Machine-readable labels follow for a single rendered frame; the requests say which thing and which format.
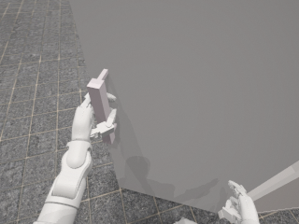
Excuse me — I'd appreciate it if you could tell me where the right robot hand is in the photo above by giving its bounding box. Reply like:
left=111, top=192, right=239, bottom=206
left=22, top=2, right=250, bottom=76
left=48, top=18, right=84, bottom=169
left=222, top=180, right=260, bottom=224

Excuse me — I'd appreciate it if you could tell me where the handle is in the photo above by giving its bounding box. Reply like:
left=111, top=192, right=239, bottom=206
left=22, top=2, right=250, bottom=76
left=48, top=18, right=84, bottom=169
left=87, top=69, right=117, bottom=145

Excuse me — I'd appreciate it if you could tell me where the robot left forearm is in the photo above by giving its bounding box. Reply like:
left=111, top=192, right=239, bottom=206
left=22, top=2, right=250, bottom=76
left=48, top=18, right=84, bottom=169
left=33, top=140, right=93, bottom=224

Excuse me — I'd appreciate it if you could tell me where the fridge door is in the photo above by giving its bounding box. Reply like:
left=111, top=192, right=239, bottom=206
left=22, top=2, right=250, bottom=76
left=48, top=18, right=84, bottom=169
left=69, top=0, right=299, bottom=213

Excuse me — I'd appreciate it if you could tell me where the left robot hand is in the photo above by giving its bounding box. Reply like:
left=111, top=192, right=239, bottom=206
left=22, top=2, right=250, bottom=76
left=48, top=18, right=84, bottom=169
left=71, top=92, right=117, bottom=143

